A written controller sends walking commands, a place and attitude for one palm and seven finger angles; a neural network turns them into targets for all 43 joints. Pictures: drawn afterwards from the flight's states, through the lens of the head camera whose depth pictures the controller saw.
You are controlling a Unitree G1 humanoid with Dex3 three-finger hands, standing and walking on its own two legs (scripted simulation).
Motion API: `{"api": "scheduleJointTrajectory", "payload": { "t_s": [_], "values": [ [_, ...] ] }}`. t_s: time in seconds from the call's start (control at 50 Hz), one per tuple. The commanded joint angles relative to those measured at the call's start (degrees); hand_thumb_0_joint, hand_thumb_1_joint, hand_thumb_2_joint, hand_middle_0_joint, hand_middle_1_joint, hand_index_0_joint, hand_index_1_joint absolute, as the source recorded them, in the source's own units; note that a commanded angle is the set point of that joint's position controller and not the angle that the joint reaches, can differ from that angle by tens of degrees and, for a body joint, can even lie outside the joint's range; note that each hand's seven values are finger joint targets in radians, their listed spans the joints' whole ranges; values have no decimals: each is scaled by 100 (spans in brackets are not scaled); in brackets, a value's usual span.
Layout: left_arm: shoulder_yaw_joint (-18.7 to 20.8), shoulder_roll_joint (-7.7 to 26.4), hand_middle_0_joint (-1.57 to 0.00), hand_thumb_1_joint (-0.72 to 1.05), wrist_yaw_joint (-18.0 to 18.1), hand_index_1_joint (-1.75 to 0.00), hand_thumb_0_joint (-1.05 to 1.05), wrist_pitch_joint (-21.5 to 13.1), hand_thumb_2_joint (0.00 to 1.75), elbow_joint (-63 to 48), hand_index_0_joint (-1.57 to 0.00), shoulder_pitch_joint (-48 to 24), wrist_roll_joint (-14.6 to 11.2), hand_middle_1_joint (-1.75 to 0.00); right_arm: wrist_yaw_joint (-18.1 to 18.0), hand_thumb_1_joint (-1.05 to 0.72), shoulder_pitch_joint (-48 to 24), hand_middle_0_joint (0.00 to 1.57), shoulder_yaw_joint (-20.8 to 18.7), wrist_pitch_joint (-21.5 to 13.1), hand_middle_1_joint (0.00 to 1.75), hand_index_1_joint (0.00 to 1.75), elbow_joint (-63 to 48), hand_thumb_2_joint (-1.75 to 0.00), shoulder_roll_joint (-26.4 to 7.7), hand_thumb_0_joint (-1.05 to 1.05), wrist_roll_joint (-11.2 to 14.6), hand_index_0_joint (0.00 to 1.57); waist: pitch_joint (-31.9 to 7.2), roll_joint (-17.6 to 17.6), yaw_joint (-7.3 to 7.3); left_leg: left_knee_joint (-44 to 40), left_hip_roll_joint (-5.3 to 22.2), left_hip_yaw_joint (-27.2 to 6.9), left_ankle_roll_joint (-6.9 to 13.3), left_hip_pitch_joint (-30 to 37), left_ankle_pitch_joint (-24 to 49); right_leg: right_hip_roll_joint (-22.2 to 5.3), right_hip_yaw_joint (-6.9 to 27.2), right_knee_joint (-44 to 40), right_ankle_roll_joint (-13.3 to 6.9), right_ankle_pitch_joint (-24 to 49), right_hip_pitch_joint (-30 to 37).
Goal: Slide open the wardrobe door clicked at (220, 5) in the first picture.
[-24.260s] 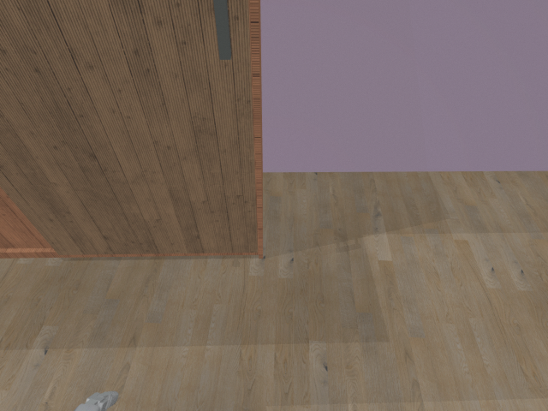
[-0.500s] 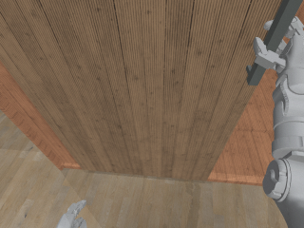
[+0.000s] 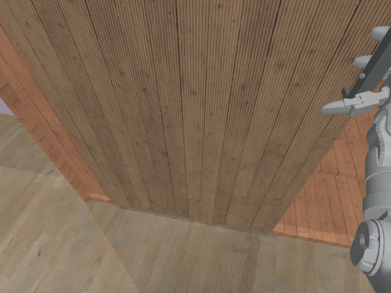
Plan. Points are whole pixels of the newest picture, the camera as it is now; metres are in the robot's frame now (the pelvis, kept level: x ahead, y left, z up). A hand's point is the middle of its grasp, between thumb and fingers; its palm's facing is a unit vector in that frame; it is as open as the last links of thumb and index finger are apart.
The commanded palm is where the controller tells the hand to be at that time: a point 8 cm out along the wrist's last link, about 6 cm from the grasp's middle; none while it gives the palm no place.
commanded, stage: slip the hand off the handle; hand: right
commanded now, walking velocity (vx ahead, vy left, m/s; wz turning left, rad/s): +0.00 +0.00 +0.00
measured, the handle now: (376, 55) +0.50 -0.25 +0.26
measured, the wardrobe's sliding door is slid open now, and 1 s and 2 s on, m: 0.64 0.64 0.64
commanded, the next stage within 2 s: draw the hand back to the body in 1.34 s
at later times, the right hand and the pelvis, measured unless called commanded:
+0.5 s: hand out of the picture +0.45 -0.29 +0.24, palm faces +0.39 +0.91 -0.11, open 14.7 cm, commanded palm +0.41 -0.32 +0.24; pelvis +0.04 +0.00 +0.00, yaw -1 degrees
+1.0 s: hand out of the picture +0.39 -0.30 +0.24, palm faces +0.34 +0.94 -0.08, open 14.7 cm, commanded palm +0.34 -0.33 +0.24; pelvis +0.04 -0.01 +0.00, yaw +0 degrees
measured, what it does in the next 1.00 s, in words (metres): stands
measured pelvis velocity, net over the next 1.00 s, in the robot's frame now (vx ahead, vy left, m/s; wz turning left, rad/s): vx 0.04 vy -0.01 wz -0.01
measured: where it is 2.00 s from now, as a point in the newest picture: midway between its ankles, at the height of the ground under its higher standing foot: outside the picture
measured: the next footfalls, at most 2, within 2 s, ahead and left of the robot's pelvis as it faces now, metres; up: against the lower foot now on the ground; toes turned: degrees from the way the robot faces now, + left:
none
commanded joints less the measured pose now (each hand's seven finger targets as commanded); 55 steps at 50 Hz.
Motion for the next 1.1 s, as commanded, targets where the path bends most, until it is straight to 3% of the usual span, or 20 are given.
{"api": "scheduleJointTrajectory", "payload": {
  "t_s": [0.0, 0.02, 0.04, 0.12, 0.16, 0.26, 0.36, 0.48, 0.52, 0.56, 0.6, 0.66, 0.74, 0.78, 0.82, 0.86, 0.9, 0.94, 0.96, 1.08],
  "values": [
    [286, 813, -20, 90, 57, -30, 0, -243, 90, -838, -20, -428, -44, -30, -73, 55, -2567, 25, -366, -296, 115, 115, -2062, -20, -1483, 0, 185, 25, -1868, -155, -248, -578, 20, -266, 66, 914, 465, 24, 310, -543, -148, 584, 860],
    [298, 801, -20, 90, 75, -30, 0, -214, 90, -841, -20, -422, -48, -30, -58, 55, -2361, 25, -439, -252, 115, 115, -2086, -20, -1512, 0, 226, 25, -1848, -25, -310, -570, 38, -242, 63, 1033, 638, 9, 297, -519, -152, 750, 846],
    [250, 782, -20, 90, 71, -30, 0, -197, 90, -741, -20, -372, -64, -30, -43, 55, -2588, 25, -4, -164, 115, 115, -1668, -20, -1042, 0, 208, 25, -1431, 34, -32, -610, 18, -215, 16, 655, 570, 23, 312, -518, -144, 596, 778],
    [287, 780, -20, 90, 90, -30, 0, -93, 90, -855, -20, -410, -33, -30, -131, 55, -2247, 25, -616, -49, 115, 115, -2188, -20, -1759, 0, 69, 25, -1927, -295, -329, -476, 55, -213, 44, 1014, 1058, 58, 275, -434, -146, 1108, 971],
    [249, 698, -20, 90, 78, -30, 0, -36, 90, -892, -20, -434, -50, -30, -105, 55, -2167, 25, -543, 87, 115, 115, -2161, -20, -1622, 0, 48, 25, -2033, -272, -322, -427, 59, -204, 35, 1120, 1312, 80, 264, -437, -121, 1281, 984],
    [215, 693, -20, 90, 156, -30, 0, 108, 90, -1001, -20, -547, -103, -30, 139, 55, -1734, 25, -933, 320, 115, 115, -2007, -20, -1872, 0, 307, 25, -1909, 144, -425, -449, 79, -212, -16, 1393, 1649, 83, 221, -456, -120, 1366, 801],
    [210, 645, -20, 90, 155, -30, 0, 212, 90, -1127, -20, -609, -124, -30, 362, 55, -1446, 25, -1033, 366, 115, 115, -2291, -20, -1989, 0, 293, 25, -1961, -201, -477, -331, 67, -193, -3, 1411, 2104, 99, 176, -363, -117, 1783, 919],
    [263, 672, -20, 90, 136, -30, 0, 236, 90, -1169, -20, -533, -138, -30, 809, 55, -1553, 25, -665, 192, 115, 115, -2807, -20, -1700, 0, 387, 25, -2203, -582, -314, -280, -15, -146, 28, 1072, 2138, 88, 299, -195, -130, 2183, 1448],
    [262, 701, -20, 90, 188, -30, 0, 243, 90, -1094, -20, -489, -157, -30, 1000, 55, -1618, 25, -548, 177, 115, 115, -2702, -20, -1592, 0, 541, 25, -2019, -471, -198, -343, -35, -103, 24, 911, 1976, 72, 343, -172, -139, 2088, 1477],
    [261, 726, -20, 90, 214, -30, 0, 251, 90, -1047, -20, -488, -176, -30, 1141, 55, -1707, 25, -536, 225, 115, 115, -2645, -20, -1609, 0, 619, 25, -1976, -585, -175, -378, -45, -99, 23, 758, 1733, 87, 407, -190, -119, 1874, 1530],
    [229, 777, -20, 90, 264, -30, 0, 251, 90, -957, -20, -471, -180, -30, 1221, 55, -1715, 25, -671, 347, 115, 115, -2196, -20, -1775, 0, 691, 25, -1666, -398, -155, -458, -27, -82, 19, 611, 1394, 97, 449, -244, -114, 1434, 1285],
    [209, 756, -20, 90, 264, -30, 0, 237, 90, -1026, -20, -523, -186, -30, 1251, 55, -1395, 25, -831, 407, 115, 115, -2104, -20, -1861, 0, 751, 25, -1663, -371, -314, -427, -3, -74, 38, 762, 1337, 119, 452, -286, -112, 1350, 1096],
    [207, 709, -20, 90, 173, -30, 0, 188, 90, -1272, -20, -633, -123, -30, 1149, 55, -874, 25, -1062, 201, 115, 115, -3170, -20, -1932, 0, 803, 25, -2334, -676, -587, -199, -23, -57, 82, 1087, 1795, 109, 499, -195, -94, 2132, 1414],
    [207, 674, -20, 90, 116, -30, 0, 182, 90, -1339, -20, -725, -110, -30, 1093, 55, -415, 25, -1100, 158, 115, 115, -3501, -20, -1780, 0, 847, 25, -2265, -619, -652, -150, -44, -45, 71, 1124, 1935, 77, 472, -186, -80, 2360, 1458],
    [210, 701, -20, 90, 99, -30, 0, 191, 90, -1373, -20, -776, -91, -30, 1047, 55, 85, 25, -1475, 182, 115, 115, -3702, -20, -2004, 0, 938, 25, -2185, -378, -768, -151, -49, -14, 72, 1313, 2028, 46, 451, -218, -79, 2450, 1334],
    [206, 671, -20, 90, 86, -30, 0, 197, 90, -1439, -20, -903, -133, -30, 1043, 55, 447, 25, -1575, 357, 115, 115, -3960, -20, -1937, 0, 992, 25, -2078, -259, -806, -137, -42, -14, 41, 1403, 2079, 44, 409, -291, -76, 2365, 1221],
    [185, 631, -20, 90, 106, -30, 0, 186, 90, -1474, -20, -1047, -165, -30, 1051, 55, 482, 25, -1348, 592, 115, 115, -4227, -20, -1657, 0, 1014, 25, -1849, -409, -745, -218, -41, 6, 33, 1209, 1867, 44, 405, -348, -58, 2176, 1288],
    [171, 627, -20, 90, 138, -30, 0, 169, 90, -1492, -20, -1132, -169, -30, 1005, 55, 451, 25, -1391, 762, 115, 115, -4530, -20, -1732, 0, 1000, 25, -1752, -504, -721, -272, -33, 6, 36, 1196, 1748, 55, 388, -382, -61, 2009, 1277],
    [159, 580, -20, 90, 140, -30, 0, 144, 90, -1529, -20, -1211, -171, -30, 996, 55, 529, 25, -1203, 827, 115, 115, -4785, -20, -1504, 0, 987, 25, -1723, -635, -709, -288, -36, 13, 40, 1137, 1688, 59, 392, -391, -53, 2009, 1374],
    [91, 542, -20, 90, 227, -30, 0, 49, 90, -1474, -20, -1395, -187, -30, 1015, 55, 841, 25, -794, 1003, 115, 115, -5077, -20, -1041, 0, 1070, 25, -1311, -479, -588, -458, -55, 57, 41, 805, 1009, 73, 515, -480, -22, 1288, 1427]
  ]
}}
